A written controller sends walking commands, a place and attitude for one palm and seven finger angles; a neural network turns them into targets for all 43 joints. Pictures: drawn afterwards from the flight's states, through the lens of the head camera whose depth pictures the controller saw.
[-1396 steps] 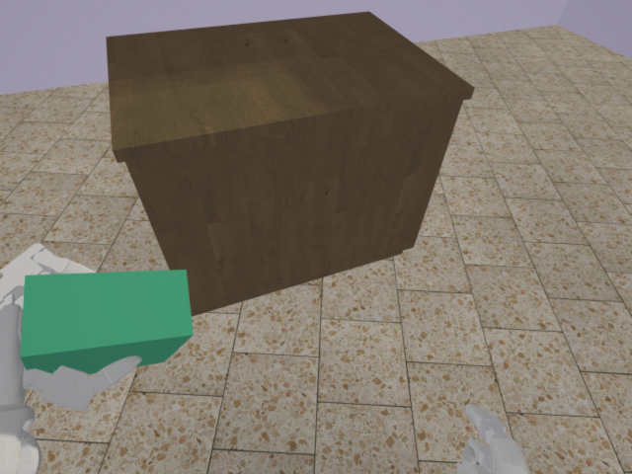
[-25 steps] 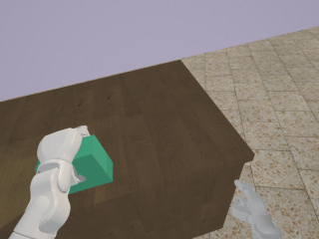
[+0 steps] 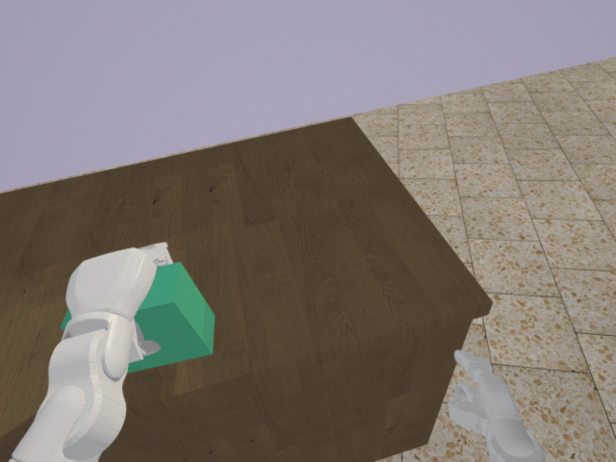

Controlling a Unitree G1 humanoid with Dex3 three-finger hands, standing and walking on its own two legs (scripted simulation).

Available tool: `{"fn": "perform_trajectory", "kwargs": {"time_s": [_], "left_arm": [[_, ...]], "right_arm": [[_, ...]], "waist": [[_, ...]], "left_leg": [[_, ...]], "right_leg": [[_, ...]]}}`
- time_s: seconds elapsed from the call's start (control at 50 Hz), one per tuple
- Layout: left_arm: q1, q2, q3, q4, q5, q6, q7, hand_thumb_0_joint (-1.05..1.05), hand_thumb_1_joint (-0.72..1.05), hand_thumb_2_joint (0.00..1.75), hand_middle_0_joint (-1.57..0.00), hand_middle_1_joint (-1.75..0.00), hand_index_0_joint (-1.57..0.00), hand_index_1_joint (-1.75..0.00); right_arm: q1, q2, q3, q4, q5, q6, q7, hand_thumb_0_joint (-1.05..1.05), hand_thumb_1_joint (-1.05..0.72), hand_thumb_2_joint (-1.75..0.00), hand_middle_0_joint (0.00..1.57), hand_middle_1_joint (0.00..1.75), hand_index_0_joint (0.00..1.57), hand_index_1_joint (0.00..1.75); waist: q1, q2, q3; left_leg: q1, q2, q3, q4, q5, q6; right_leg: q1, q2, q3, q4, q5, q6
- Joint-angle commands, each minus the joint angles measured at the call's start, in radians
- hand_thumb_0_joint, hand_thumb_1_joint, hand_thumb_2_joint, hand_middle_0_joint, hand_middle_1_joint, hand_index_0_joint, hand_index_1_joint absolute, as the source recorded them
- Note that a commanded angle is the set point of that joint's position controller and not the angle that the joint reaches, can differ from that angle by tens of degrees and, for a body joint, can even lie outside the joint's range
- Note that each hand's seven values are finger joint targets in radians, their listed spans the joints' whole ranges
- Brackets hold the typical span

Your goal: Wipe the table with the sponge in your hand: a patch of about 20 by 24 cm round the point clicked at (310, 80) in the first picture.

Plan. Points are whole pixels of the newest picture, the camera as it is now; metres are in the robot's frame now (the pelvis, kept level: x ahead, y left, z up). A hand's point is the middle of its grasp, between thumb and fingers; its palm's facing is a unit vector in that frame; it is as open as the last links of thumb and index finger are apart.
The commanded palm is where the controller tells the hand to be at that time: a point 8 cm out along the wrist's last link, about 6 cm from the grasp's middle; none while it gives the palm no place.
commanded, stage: move the sponge above the wiping area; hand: left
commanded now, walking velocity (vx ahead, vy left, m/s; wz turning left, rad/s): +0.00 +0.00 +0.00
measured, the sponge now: (154, 329) +0.24 +0.26 +0.07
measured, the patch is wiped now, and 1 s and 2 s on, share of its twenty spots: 0.00 0.00 0.00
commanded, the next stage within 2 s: lower the sponge onto the table in 1.20 s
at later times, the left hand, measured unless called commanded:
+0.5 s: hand (130, 281) +0.26 +0.27 +0.14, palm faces +0.15 -0.07 -0.99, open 10.1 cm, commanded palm +0.22 +0.27 +0.20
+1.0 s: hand (110, 273) +0.25 +0.28 +0.16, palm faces +0.22 -0.08 -0.97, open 10.1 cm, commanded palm +0.21 +0.27 +0.20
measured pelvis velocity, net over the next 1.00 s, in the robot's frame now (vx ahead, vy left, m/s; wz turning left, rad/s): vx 0.00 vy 0.00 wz -0.01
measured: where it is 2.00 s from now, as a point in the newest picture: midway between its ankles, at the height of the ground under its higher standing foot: outside the picture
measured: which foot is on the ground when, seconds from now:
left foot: down 0.00-1.00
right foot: down 0.00-1.00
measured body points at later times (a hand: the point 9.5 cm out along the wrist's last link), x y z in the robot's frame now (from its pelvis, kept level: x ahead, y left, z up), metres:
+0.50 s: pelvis +0.00 +0.00 +0.00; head -0.02 -0.05 +0.45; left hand +0.24 +0.27 +0.20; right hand +0.26 -0.19 -0.08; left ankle +0.01 +0.12 -0.74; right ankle +0.01 -0.09 -0.74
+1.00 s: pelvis +0.00 +0.00 +0.00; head -0.02 -0.05 +0.45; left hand +0.24 +0.28 +0.22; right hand +0.25 -0.18 -0.08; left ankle +0.01 +0.12 -0.74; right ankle +0.01 -0.09 -0.74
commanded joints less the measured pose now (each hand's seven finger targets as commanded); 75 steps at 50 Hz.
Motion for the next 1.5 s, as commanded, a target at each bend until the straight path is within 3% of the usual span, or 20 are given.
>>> {"fn": "perform_trajectory", "kwargs": {"time_s": [0.0, 0.06, 0.18, 0.26, 0.28, 0.3, 0.36, 0.38, 0.52, 0.58, 0.68, 0.76, 0.86, 1.0, 1.08, 1.16, 1.24, 1.26, 1.38, 1.48], "left_arm": [[-0.386, 0.273, 0.229, -0.143, 0.058, -0.020, 0.095, 0.00, 0.10, 1.30, -1.20, -1.60, -1.20, -1.60], [-0.428, 0.240, 0.198, -0.116, 0.025, -0.008, 0.088, 0.00, 0.10, 1.30, -1.20, -1.60, -1.20, -1.60], [-0.374, 0.128, 0.076, -0.100, 0.014, 0.011, 0.027, 0.00, 0.10, 1.30, -1.20, -1.60, -1.20, -1.60], [-0.380, 0.229, 0.168, -0.118, 0.049, 0.009, 0.029, 0.00, 0.10, 1.30, -1.20, -1.60, -1.20, -1.60], [-0.382, 0.198, 0.144, -0.147, 0.056, 0.003, 0.034, 0.00, 0.10, 1.30, -1.20, -1.60, -1.20, -1.60], [-0.360, 0.267, 0.216, -0.128, 0.061, -0.001, 0.050, 0.00, 0.10, 1.30, -1.20, -1.60, -1.20, -1.60], [-0.322, 0.327, 0.299, -0.196, 0.054, -0.004, 0.089, 0.00, 0.10, 1.30, -1.20, -1.60, -1.20, -1.60], [-0.323, 0.272, 0.258, -0.198, 0.052, 0.000, 0.100, 0.00, 0.10, 1.30, -1.20, -1.60, -1.20, -1.60], [-0.251, 0.180, 0.170, -0.140, -0.020, 0.069, 0.061, 0.00, 0.10, 1.30, -1.20, -1.60, -1.20, -1.60], [-0.285, 0.156, 0.123, -0.158, -0.016, 0.061, 0.028, 0.00, 0.10, 1.30, -1.20, -1.60, -1.20, -1.60], [-0.407, 0.215, 0.128, -0.240, 0.045, -0.012, 0.027, 0.00, 0.10, 1.30, -1.20, -1.60, -1.20, -1.60], [-0.415, 0.323, 0.257, -0.236, 0.067, -0.071, 0.082, 0.00, 0.10, 1.30, -1.20, -1.60, -1.20, -1.60], [-0.294, 0.288, 0.298, -0.142, 0.012, -0.018, 0.125, 0.00, 0.10, 1.30, -1.20, -1.60, -1.20, -1.60], [-0.170, 0.151, 0.166, -0.128, -0.062, 0.074, 0.041, 0.00, 0.10, 1.30, -1.20, -1.60, -1.20, -1.60], [-0.324, 0.179, 0.129, -0.205, -0.009, 0.042, 0.023, 0.00, 0.10, 1.30, -1.20, -1.60, -1.20, -1.60], [-0.498, 0.302, 0.193, -0.257, 0.074, -0.043, 0.060, 0.00, 0.10, 1.30, -1.20, -1.60, -1.20, -1.60], [-0.476, 0.269, 0.206, -0.167, 0.074, -0.099, 0.114, 0.00, 0.10, 1.30, -1.20, -1.60, -1.20, -1.60], [-0.463, 0.288, 0.240, -0.159, 0.061, -0.089, 0.122, 0.00, 0.10, 1.30, -1.20, -1.60, -1.20, -1.60], [-0.281, 0.146, 0.174, -0.063, -0.041, 0.029, 0.091, 0.00, 0.10, 1.30, -1.20, -1.60, -1.20, -1.60], [-0.274, 0.122, 0.121, -0.124, -0.029, 0.071, 0.049, 0.00, 0.10, 1.30, -1.20, -1.60, -1.20, -1.60]], "right_arm": [[-0.224, -0.065, -0.024, -0.163, -0.003, -0.075, -0.015, 0.00, -0.90, -0.90, 0.20, 0.30, 0.20, 0.30], [-0.257, -0.070, -0.022, -0.159, 0.007, -0.079, -0.021, 0.00, -0.90, -0.90, 0.20, 0.30, 0.20, 0.30], [-0.258, -0.067, -0.018, -0.168, 0.014, -0.091, -0.017, 0.00, -0.90, -0.90, 0.20, 0.30, 0.20, 0.30], [-0.258, -0.079, -0.021, -0.164, 0.004, -0.076, -0.011, 0.00, -0.90, -0.90, 0.20, 0.30, 0.20, 0.30], [-0.249, -0.067, -0.017, -0.181, 0.001, -0.078, -0.007, 0.00, -0.90, -0.90, 0.20, 0.30, 0.20, 0.30], [-0.237, -0.070, -0.022, -0.170, -0.003, -0.074, -0.005, 0.00, -0.90, -0.90, 0.20, 0.30, 0.20, 0.30], [-0.254, -0.075, -0.026, -0.176, -0.010, -0.065, 0.006, 0.00, -0.90, -0.90, 0.20, 0.30, 0.20, 0.30], [-0.252, -0.059, -0.023, -0.182, -0.005, -0.065, 0.011, 0.00, -0.90, -0.90, 0.20, 0.30, 0.20, 0.30], [-0.251, -0.080, -0.024, -0.181, 0.016, -0.048, 0.009, 0.00, -0.90, -0.90, 0.20, 0.30, 0.20, 0.30], [-0.243, -0.078, -0.021, -0.191, 0.023, -0.061, -0.006, 0.00, -0.90, -0.90, 0.20, 0.30, 0.20, 0.30], [-0.231, -0.068, -0.015, -0.192, 0.006, -0.086, -0.027, 0.00, -0.90, -0.90, 0.20, 0.30, 0.20, 0.30], [-0.227, -0.072, -0.025, -0.167, -0.011, -0.100, -0.029, 0.00, -0.90, -0.90, 0.20, 0.30, 0.20, 0.30], [-0.254, -0.071, -0.027, -0.153, -0.004, -0.081, 0.002, 0.00, -0.90, -0.90, 0.20, 0.30, 0.20, 0.30], [-0.255, -0.083, -0.019, -0.189, 0.025, -0.045, 0.009, 0.00, -0.90, -0.90, 0.20, 0.30, 0.20, 0.30], [-0.247, -0.080, -0.014, -0.206, 0.020, -0.064, -0.014, 0.00, -0.90, -0.90, 0.20, 0.30, 0.20, 0.30], [-0.244, -0.078, -0.017, -0.182, -0.003, -0.094, -0.041, 0.00, -0.90, -0.90, 0.20, 0.30, 0.20, 0.30], [-0.203, -0.063, -0.027, -0.148, -0.011, -0.108, -0.041, 0.00, -0.90, -0.90, 0.20, 0.30, 0.20, 0.30], [-0.226, -0.068, -0.025, -0.146, -0.006, -0.112, -0.036, 0.00, -0.90, -0.90, 0.20, 0.30, 0.20, 0.30], [-0.268, -0.074, -0.019, -0.164, 0.013, -0.071, 0.002, 0.00, -0.90, -0.90, 0.20, 0.30, 0.20, 0.30], [-0.267, -0.080, -0.015, -0.195, 0.023, -0.044, 0.005, 0.00, -0.90, -0.90, 0.20, 0.30, 0.20, 0.30]], "waist": [[0.005, -0.049, -0.172], [-0.001, -0.008, -0.148], [-0.009, -0.062, -0.202], [0.006, -0.087, -0.220], [0.013, -0.101, -0.254], [0.023, -0.111, -0.249], [0.051, -0.061, -0.277], [0.042, -0.052, -0.279], [-0.001, -0.078, -0.146], [-0.017, -0.088, -0.170], [-0.018, -0.041, -0.233], [0.019, -0.007, -0.255], [0.049, -0.033, -0.201], [-0.001, -0.122, -0.132], [-0.019, -0.079, -0.196], [-0.009, 0.007, -0.247], [0.005, 0.005, -0.227], [0.018, 0.022, -0.217], [0.025, -0.094, -0.159], [0.002, -0.103, -0.185]], "left_leg": [[0.057, -0.028, -0.069, -0.037, 0.188, 0.036], [0.057, -0.030, -0.071, -0.058, 0.133, 0.034], [0.049, -0.028, -0.066, -0.060, 0.144, 0.039], [0.048, -0.020, -0.076, -0.062, 0.166, 0.036], [0.044, -0.024, -0.068, -0.055, 0.201, 0.040], [0.042, -0.024, -0.070, -0.051, 0.217, 0.037], [0.051, -0.029, -0.074, -0.044, 0.263, 0.034], [0.048, -0.029, -0.063, -0.037, 0.292, 0.031], [0.021, -0.021, -0.065, -0.036, 0.201, 0.032], [0.028, -0.023, -0.066, -0.032, 0.157, 0.042], [0.072, -0.025, -0.076, -0.032, 0.171, 0.048], [0.099, -0.025, -0.094, -0.045, 0.213, 0.041], [0.053, -0.022, -0.083, -0.056, 0.247, 0.020], [-0.014, -0.015, -0.064, -0.041, 0.153, 0.030], [0.020, -0.023, -0.068, -0.036, 0.111, 0.045], [0.087, -0.026, -0.086, -0.042, 0.123, 0.047], [0.106, -0.026, -0.090, -0.057, 0.189, 0.031], [0.100, -0.026, -0.095, -0.066, 0.184, 0.030], [0.010, -0.014, -0.068, -0.075, 0.169, 0.019], [0.003, -0.016, -0.059, -0.056, 0.146, 0.030]], "right_leg": [[0.028, -0.009, 0.121, -0.106, 0.107, -0.038], [0.015, -0.004, 0.126, -0.127, 0.058, -0.042], [0.049, -0.016, 0.082, -0.100, 0.092, -0.025], [0.066, -0.004, 0.106, -0.091, 0.113, -0.034], [0.094, -0.013, 0.079, -0.073, 0.149, -0.030], [0.098, -0.013, 0.095, -0.075, 0.166, -0.031], [0.134, -0.004, 0.126, -0.063, 0.221, -0.045], [0.136, -0.013, 0.107, -0.051, 0.249, -0.042], [0.038, -0.016, 0.105, -0.091, 0.180, -0.023], [0.026, -0.015, 0.094, -0.090, 0.122, -0.020], [0.043, -0.015, 0.090, -0.088, 0.105, -0.026], [0.083, 0.003, 0.126, -0.098, 0.140, -0.052], [0.097, -0.003, 0.129, -0.096, 0.193, -0.054], [0.036, -0.017, 0.094, -0.094, 0.146, -0.016], [0.031, -0.017, 0.093, -0.089, 0.072, -0.018], [0.046, -0.002, 0.120, -0.105, 0.052, -0.038], [0.056, -0.003, 0.103, -0.122, 0.103, -0.048], [0.062, 0.006, 0.125, -0.122, 0.100, -0.060], [0.070, -0.012, 0.084, -0.110, 0.132, -0.030], [0.058, -0.011, 0.079, -0.089, 0.123, -0.023]]}}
